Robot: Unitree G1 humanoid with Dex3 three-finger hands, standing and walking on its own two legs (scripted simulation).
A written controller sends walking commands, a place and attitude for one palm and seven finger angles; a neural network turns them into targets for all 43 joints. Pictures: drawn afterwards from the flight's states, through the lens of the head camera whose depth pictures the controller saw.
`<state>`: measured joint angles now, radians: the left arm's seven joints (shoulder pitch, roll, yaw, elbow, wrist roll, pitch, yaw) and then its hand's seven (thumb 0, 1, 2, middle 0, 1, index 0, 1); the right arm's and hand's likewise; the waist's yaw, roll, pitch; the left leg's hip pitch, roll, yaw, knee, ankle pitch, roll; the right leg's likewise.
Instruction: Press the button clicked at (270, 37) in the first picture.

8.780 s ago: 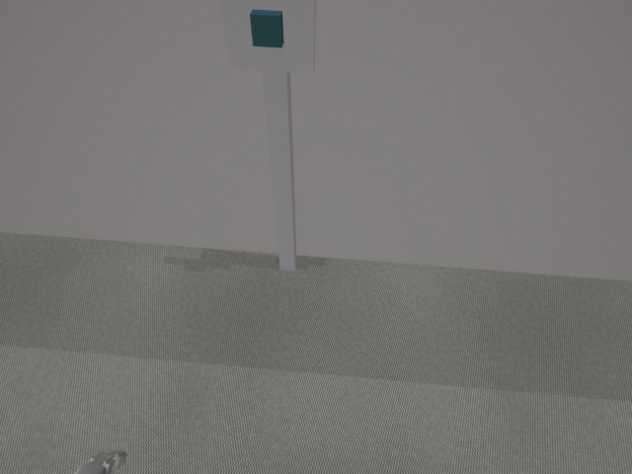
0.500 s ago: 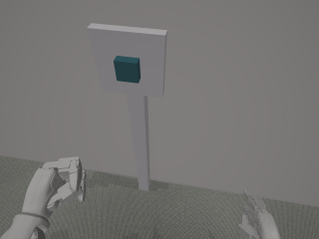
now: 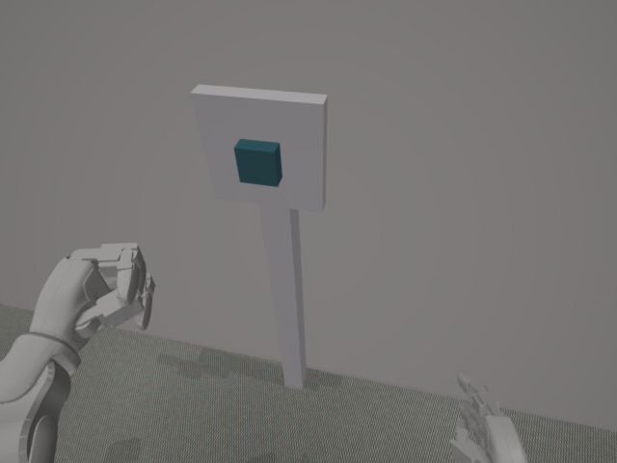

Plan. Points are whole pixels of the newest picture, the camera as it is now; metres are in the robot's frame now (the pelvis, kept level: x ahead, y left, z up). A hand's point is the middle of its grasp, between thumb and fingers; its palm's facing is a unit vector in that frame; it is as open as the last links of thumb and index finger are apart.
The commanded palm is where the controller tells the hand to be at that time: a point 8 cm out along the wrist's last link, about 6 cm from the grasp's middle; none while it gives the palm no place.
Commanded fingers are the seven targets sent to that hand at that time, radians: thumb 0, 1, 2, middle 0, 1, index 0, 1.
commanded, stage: raise the hand and make a fist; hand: left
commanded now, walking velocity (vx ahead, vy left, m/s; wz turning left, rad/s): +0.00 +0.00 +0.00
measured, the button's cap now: (259, 161) +0.50 +0.13 +0.16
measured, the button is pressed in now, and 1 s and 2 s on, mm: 0 0 0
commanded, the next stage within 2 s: aim a knuckle at the button in 0.36 s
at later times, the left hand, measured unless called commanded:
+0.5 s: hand (148, 311) +0.23 +0.20 +0.15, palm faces -0.03 -1.00 -0.09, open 3.1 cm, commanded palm +0.20 +0.24 +0.15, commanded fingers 0.00 0.90 0.90 -1.30 -1.50 -1.30 -1.50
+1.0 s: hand (198, 261) +0.31 +0.17 +0.14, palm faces -0.07 -1.00 -0.04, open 3.1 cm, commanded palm +0.28 +0.22 +0.14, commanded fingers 0.00 0.90 0.90 -1.30 -1.50 -1.30 -1.50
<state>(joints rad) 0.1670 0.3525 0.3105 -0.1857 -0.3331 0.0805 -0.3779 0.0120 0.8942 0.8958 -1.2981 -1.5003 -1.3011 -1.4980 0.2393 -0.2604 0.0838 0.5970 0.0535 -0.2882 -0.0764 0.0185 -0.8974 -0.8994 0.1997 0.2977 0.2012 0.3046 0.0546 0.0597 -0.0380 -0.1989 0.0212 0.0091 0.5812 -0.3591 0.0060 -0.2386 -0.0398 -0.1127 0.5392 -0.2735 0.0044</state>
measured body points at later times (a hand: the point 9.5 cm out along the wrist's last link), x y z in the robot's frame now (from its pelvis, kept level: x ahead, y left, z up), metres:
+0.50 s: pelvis -0.01 -0.01 +0.00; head -0.04 -0.03 +0.45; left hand +0.22 +0.25 +0.16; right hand +0.18 -0.23 -0.06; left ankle -0.03 +0.11 -0.73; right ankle +0.01 -0.12 -0.73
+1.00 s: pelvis -0.01 -0.01 +0.00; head -0.02 -0.03 +0.45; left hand +0.30 +0.23 +0.14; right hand +0.15 -0.25 -0.07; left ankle -0.03 +0.11 -0.73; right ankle +0.01 -0.12 -0.73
